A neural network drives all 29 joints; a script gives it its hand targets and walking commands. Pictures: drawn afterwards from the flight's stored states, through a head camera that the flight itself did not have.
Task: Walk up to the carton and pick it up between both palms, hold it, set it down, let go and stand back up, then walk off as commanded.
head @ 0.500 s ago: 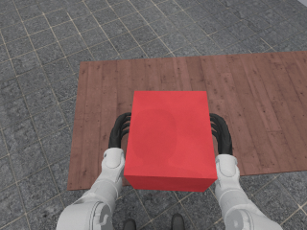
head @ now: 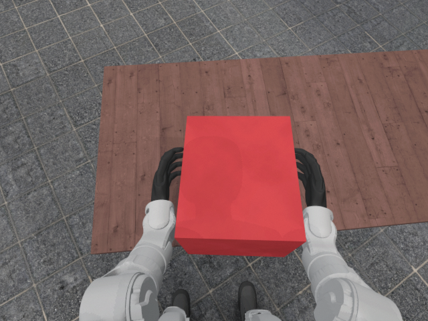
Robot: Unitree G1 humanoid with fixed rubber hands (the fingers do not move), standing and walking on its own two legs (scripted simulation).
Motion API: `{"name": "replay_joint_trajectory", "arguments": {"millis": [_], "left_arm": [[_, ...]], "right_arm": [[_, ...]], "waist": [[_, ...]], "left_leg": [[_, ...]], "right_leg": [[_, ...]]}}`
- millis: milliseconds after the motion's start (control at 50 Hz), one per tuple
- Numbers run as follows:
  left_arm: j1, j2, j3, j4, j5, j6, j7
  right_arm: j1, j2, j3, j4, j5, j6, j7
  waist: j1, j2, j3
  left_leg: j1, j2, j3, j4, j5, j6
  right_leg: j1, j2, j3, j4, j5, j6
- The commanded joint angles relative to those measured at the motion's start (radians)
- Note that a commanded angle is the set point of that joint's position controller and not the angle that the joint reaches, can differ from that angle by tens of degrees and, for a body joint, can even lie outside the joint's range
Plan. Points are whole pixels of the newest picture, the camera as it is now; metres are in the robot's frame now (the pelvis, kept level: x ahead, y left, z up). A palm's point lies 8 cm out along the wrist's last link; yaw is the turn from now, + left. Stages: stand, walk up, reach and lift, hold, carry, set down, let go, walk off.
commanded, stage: set down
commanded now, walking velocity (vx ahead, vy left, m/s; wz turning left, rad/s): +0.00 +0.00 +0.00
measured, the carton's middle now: (236, 188) +0.37 -0.04 -0.10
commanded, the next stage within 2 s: none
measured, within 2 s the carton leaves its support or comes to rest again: rests again in 1.78 s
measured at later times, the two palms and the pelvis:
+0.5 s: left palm (164, 190) +0.36 +0.10 -0.08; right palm (313, 196) +0.34 -0.19 -0.07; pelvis -0.01 +0.00 -0.01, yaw +0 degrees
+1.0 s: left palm (165, 190) +0.37 +0.10 -0.09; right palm (312, 200) +0.34 -0.19 -0.08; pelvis -0.01 +0.00 -0.01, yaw -1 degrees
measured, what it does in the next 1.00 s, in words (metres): stands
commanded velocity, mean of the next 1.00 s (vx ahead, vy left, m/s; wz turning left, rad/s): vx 0.00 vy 0.00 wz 0.00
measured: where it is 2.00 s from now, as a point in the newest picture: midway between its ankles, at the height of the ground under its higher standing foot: outside the picture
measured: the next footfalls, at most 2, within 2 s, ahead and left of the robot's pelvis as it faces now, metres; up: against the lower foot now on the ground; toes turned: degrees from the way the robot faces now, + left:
none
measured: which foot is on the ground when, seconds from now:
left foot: down 0.00-1.00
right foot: down 0.00-1.00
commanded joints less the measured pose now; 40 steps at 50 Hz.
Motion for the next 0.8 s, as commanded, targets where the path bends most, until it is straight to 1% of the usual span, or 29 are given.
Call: {"name": "replay_joint_trajectory", "arguments": {"millis": [0,20,40,60,80,120,140,160,200,220,260,320,340,380,420,460,480,500,520,540,560,580,600,620,660,680,740,760,780], "left_arm": [[-0.439,-0.506,-0.201,-0.015,0.144,-0.086,-0.119],[-0.433,-0.511,-0.2,-0.021,0.151,-0.085,-0.119],[-0.467,-0.489,-0.193,-0.025,0.14,-0.086,-0.12],[-0.444,-0.503,-0.191,-0.013,0.148,-0.082,-0.119],[-0.449,-0.484,-0.173,-0.004,0.155,-0.081,-0.119],[-0.464,-0.48,-0.166,0.003,0.152,-0.073,-0.122],[-0.466,-0.49,-0.175,-0.003,0.155,-0.074,-0.121],[-0.469,-0.485,-0.175,-0.003,0.153,-0.072,-0.121],[-0.47,-0.477,-0.164,-0.007,0.159,-0.071,-0.118],[-0.463,-0.467,-0.152,0.002,0.163,-0.07,-0.117],[-0.473,-0.466,-0.155,0.012,0.161,-0.072,-0.124],[-0.461,-0.461,-0.135,0.014,0.17,-0.074,-0.123],[-0.472,-0.451,-0.133,0.014,0.173,-0.071,-0.125],[-0.471,-0.447,-0.124,0.028,0.174,-0.067,-0.127],[-0.474,-0.434,-0.109,0.026,0.183,-0.071,-0.129],[-0.466,-0.428,-0.1,0.031,0.194,-0.066,-0.128],[-0.471,-0.423,-0.102,0.043,0.186,-0.07,-0.13],[-0.457,-0.434,-0.111,0.039,0.182,-0.067,-0.13],[-0.456,-0.444,-0.099,0.045,0.192,-0.066,-0.131],[-0.478,-0.428,-0.103,0.034,0.187,-0.072,-0.129],[-0.47,-0.433,-0.097,0.046,0.189,-0.068,-0.126],[-0.48,-0.425,-0.093,0.047,0.191,-0.065,-0.129],[-0.482,-0.416,-0.094,0.036,0.187,-0.071,-0.125],[-0.468,-0.427,-0.077,0.053,0.197,-0.067,-0.132],[-0.46,-0.411,-0.076,0.057,0.195,-0.072,-0.132],[-0.457,-0.457,-0.096,0.049,0.193,-0.067,-0.135],[-0.457,-0.435,-0.078,0.072,0.201,-0.063,-0.133],[-0.455,-0.414,-0.068,0.064,0.201,-0.065,-0.133],[-0.474,-0.49,-0.082,0.048,0.209,-0.063,-0.144]], "right_arm": [[-0.5,0.507,0.188,0.144,-0.176,-0.014,0.148],[-0.506,0.511,0.172,0.14,-0.185,-0.014,0.147],[-0.517,0.495,0.162,0.133,-0.181,-0.011,0.15],[-0.512,0.492,0.159,0.15,-0.189,-0.008,0.151],[-0.505,0.493,0.157,0.14,-0.19,0.0,0.152],[-0.516,0.486,0.146,0.138,-0.192,0.002,0.154],[-0.517,0.495,0.138,0.143,-0.197,0.002,0.153],[-0.521,0.486,0.129,0.143,-0.198,0.002,0.155],[-0.52,0.487,0.131,0.143,-0.203,0.007,0.157],[-0.506,0.49,0.132,0.149,-0.2,0.015,0.156],[-0.524,0.491,0.124,0.149,-0.206,0.009,0.157],[-0.507,0.502,0.139,0.132,-0.197,0.011,0.159],[-0.513,0.499,0.124,0.145,-0.207,0.014,0.159],[-0.514,0.503,0.125,0.134,-0.2,0.021,0.159],[-0.507,0.508,0.113,0.142,-0.216,0.023,0.157],[-0.494,0.511,0.11,0.155,-0.206,0.025,0.162],[-0.507,0.506,0.113,0.148,-0.211,0.025,0.164],[-0.493,0.511,0.115,0.135,-0.205,0.022,0.161],[-0.502,0.5,0.103,0.147,-0.211,0.021,0.163],[-0.506,0.494,0.097,0.16,-0.213,0.02,0.164],[-0.52,0.492,0.099,0.142,-0.208,0.018,0.166],[-0.503,0.494,0.09,0.148,-0.209,0.023,0.167],[-0.513,0.491,0.107,0.123,-0.206,0.02,0.168],[-0.508,0.501,0.093,0.144,-0.217,0.026,0.169],[-0.508,0.489,0.1,0.143,-0.213,0.019,0.17],[-0.501,0.542,0.108,0.139,-0.213,0.023,0.169],[-0.513,0.504,0.094,0.152,-0.219,0.02,0.172],[-0.497,0.491,0.1,0.134,-0.211,0.022,0.172],[-0.512,0.597,0.098,0.138,-0.233,0.03,0.175]], "waist": [[-0.042,0.07,-0.684],[-0.046,0.085,-0.685],[-0.045,0.079,-0.676],[-0.05,0.072,-0.671],[-0.039,0.065,-0.671],[-0.043,0.061,-0.648],[-0.057,0.072,-0.654],[-0.06,0.074,-0.667],[-0.043,0.075,-0.665],[-0.039,0.057,-0.649],[-0.05,0.062,-0.666],[-0.036,0.058,-0.669],[-0.044,0.067,-0.65],[-0.034,0.063,-0.652],[-0.039,0.051,-0.629],[-0.031,0.063,-0.612],[-0.036,0.054,-0.632],[-0.041,0.065,-0.64],[-0.044,0.058,-0.611],[-0.042,0.068,-0.64],[-0.031,0.066,-0.637],[-0.035,0.074,-0.618],[-0.032,0.054,-0.653],[-0.033,0.059,-0.608],[-0.031,0.057,-0.639],[-0.03,0.057,-0.619],[-0.03,0.068,-0.615],[-0.022,0.06,-0.615],[-0.032,0.057,-0.579]], "left_leg": [[0.38,0.004,0.11,0.077,0.46,-0.081],[0.368,-0.002,0.115,0.077,0.437,-0.084],[0.356,-0.001,0.116,0.08,0.406,-0.082],[0.367,0.002,0.11,0.076,0.407,-0.082],[0.347,-0.005,0.119,0.077,0.378,-0.077],[0.335,-0.005,0.118,0.07,0.353,-0.073],[0.334,-0.006,0.113,0.075,0.36,-0.077],[0.344,-0.007,0.115,0.077,0.351,-0.079],[0.329,-0.006,0.114,0.08,0.345,-0.077],[0.317,-0.009,0.118,0.077,0.33,-0.071],[0.296,-0.011,0.123,0.092,0.339,-0.073],[0.272,-0.013,0.121,0.087,0.317,-0.063],[0.254,-0.017,0.122,0.088,0.287,-0.065],[0.259,-0.018,0.124,0.094,0.28,-0.064],[0.239,-0.023,0.125,0.094,0.249,-0.058],[0.224,-0.023,0.128,0.098,0.263,-0.059],[0.218,-0.024,0.128,0.1,0.245,-0.057],[0.235,-0.025,0.123,0.099,0.266,-0.059],[0.239,-0.021,0.118,0.103,0.283,-0.063],[0.231,-0.023,0.123,0.109,0.276,-0.064],[0.237,-0.023,0.123,0.112,0.268,-0.063],[0.224,-0.025,0.126,0.115,0.255,-0.062],[0.226,-0.026,0.126,0.122,0.251,-0.057],[0.202,-0.024,0.124,0.107,0.234,-0.055],[0.202,-0.025,0.126,0.121,0.254,-0.053],[0.211,-0.027,0.123,0.126,0.254,-0.053],[0.2,-0.026,0.126,0.132,0.248,-0.059],[0.197,-0.027,0.125,0.126,0.218,-0.051],[0.18,-0.034,0.125,0.127,0.171,-0.042]], "right_leg": [[0.16,0.053,-0.081,0.102,0.261,-0.058],[0.161,0.049,-0.085,0.102,0.25,-0.059],[0.154,0.049,-0.084,0.11,0.224,-0.06],[0.146,0.049,-0.086,0.108,0.217,-0.059],[0.153,0.05,-0.084,0.114,0.204,-0.058],[0.158,0.045,-0.082,0.116,0.194,-0.057],[0.148,0.046,-0.084,0.116,0.195,-0.058],[0.134,0.048,-0.088,0.111,0.173,-0.059],[0.128,0.049,-0.085,0.123,0.164,-0.059],[0.148,0.046,-0.078,0.12,0.171,-0.059],[0.158,0.043,-0.082,0.135,0.184,-0.054],[0.174,0.045,-0.073,0.147,0.183,-0.054],[0.17,0.04,-0.073,0.144,0.17,-0.056],[0.162,0.039,-0.067,0.151,0.157,-0.054],[0.161,0.038,-0.065,0.157,0.132,-0.054],[0.154,0.04,-0.064,0.155,0.132,-0.056],[0.159,0.038,-0.063,0.166,0.138,-0.051],[0.152,0.042,-0.067,0.162,0.146,-0.054],[0.142,0.041,-0.071,0.164,0.145,-0.052],[0.137,0.045,-0.074,0.17,0.13,-0.054],[0.119,0.046,-0.073,0.173,0.114,-0.056],[0.114,0.044,-0.074,0.173,0.104,-0.058],[0.113,0.048,-0.069,0.178,0.111,-0.054],[0.127,0.039,-0.068,0.175,0.096,-0.054],[0.13,0.041,-0.068,0.185,0.119,-0.051],[0.115,0.041,-0.066,0.186,0.107,-0.05],[0.099,0.043,-0.073,0.189,0.088,-0.053],[0.097,0.045,-0.068,0.19,0.067,-0.055],[0.091,0.038,-0.064,0.189,0.034,-0.052]]}}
